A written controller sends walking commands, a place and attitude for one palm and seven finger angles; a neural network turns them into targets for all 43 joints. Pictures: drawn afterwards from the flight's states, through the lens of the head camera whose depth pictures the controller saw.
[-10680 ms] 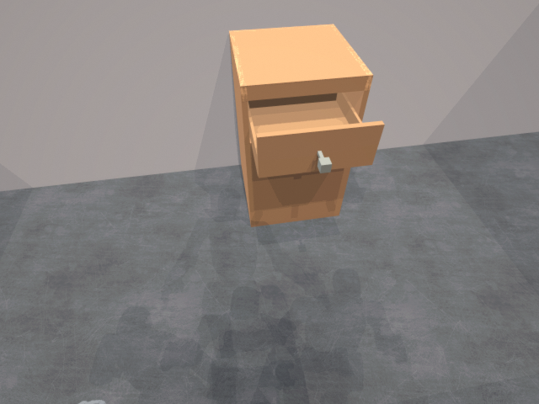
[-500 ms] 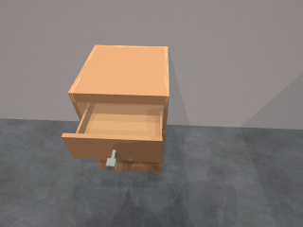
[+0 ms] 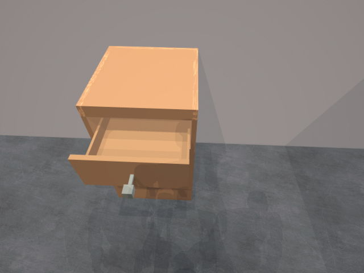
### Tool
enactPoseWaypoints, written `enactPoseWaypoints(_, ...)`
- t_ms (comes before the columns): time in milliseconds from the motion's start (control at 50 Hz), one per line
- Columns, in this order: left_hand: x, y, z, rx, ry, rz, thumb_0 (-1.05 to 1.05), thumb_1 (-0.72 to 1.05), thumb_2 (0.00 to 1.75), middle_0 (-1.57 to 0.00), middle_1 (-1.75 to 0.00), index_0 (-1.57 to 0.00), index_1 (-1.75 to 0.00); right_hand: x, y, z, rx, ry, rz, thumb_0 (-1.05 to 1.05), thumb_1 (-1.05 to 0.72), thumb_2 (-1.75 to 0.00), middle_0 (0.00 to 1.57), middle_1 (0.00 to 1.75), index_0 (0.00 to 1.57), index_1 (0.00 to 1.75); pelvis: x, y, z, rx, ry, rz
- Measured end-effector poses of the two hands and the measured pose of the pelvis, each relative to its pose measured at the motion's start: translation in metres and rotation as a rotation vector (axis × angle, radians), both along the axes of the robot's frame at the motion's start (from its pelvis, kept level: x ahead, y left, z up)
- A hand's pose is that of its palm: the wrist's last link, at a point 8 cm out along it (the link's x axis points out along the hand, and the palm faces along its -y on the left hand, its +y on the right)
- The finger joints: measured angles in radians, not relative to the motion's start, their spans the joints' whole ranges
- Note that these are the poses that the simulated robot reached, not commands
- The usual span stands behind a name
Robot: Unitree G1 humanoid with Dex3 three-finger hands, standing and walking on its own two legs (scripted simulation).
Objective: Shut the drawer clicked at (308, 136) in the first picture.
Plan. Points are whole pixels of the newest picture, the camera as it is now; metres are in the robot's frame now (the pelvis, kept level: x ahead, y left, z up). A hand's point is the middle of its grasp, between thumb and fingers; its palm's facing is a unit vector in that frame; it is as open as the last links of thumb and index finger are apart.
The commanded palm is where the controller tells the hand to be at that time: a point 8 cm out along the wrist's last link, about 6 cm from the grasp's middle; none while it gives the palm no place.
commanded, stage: come to a stop and stand still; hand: left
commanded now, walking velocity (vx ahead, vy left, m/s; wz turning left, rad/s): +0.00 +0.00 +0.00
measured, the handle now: (129, 186) +0.40 +0.20 -0.19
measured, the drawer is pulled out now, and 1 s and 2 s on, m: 0.19 0.19 0.19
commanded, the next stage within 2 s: look again from close up in 0.16 s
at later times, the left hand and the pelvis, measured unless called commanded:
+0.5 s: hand out of the picture -0.03 +0.14 -0.17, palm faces +0.03 -0.99 -0.16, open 7.4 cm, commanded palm none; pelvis -0.01 -0.02 +0.00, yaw +0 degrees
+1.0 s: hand out of the picture +0.06 +0.18 -0.11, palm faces +0.21 -0.95 -0.24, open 7.1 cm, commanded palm +0.08 +0.19 -0.08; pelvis -0.02 -0.02 -0.01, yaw +2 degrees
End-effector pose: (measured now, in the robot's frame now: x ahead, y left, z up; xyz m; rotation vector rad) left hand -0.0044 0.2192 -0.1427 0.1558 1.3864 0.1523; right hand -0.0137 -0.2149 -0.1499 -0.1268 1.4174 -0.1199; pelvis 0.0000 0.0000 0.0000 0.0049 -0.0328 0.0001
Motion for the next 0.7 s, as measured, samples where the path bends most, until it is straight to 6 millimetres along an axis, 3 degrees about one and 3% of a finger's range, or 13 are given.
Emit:
enactPoseWaypoints(260, -0.025, -0.023, -0.001, -0.034, 0.038, 0.022, 0.00, 0.91, 0.90, -0.20, -0.30, -0.20, -0.30, -0.010, -0.003, 0.001, 0.012, 0.014, -0.001, 0.00, -0.91, -0.90, 0.20, 0.30, 0.20, 0.30, -0.005, -0.009, 0.002, 0.000, 0.000, 0.004)
enactPoseWaypoints(700, -0.036, -0.034, -0.001, -0.036, 0.038, 0.025, 0.00, 0.91, 0.90, -0.20, -0.30, -0.20, -0.30, -0.034, -0.001, 0.000, 0.034, 0.045, -0.024, 0.00, -0.91, -0.90, 0.20, 0.30, 0.20, 0.30, -0.014, -0.018, 0.002, 0.002, 0.005, 0.001)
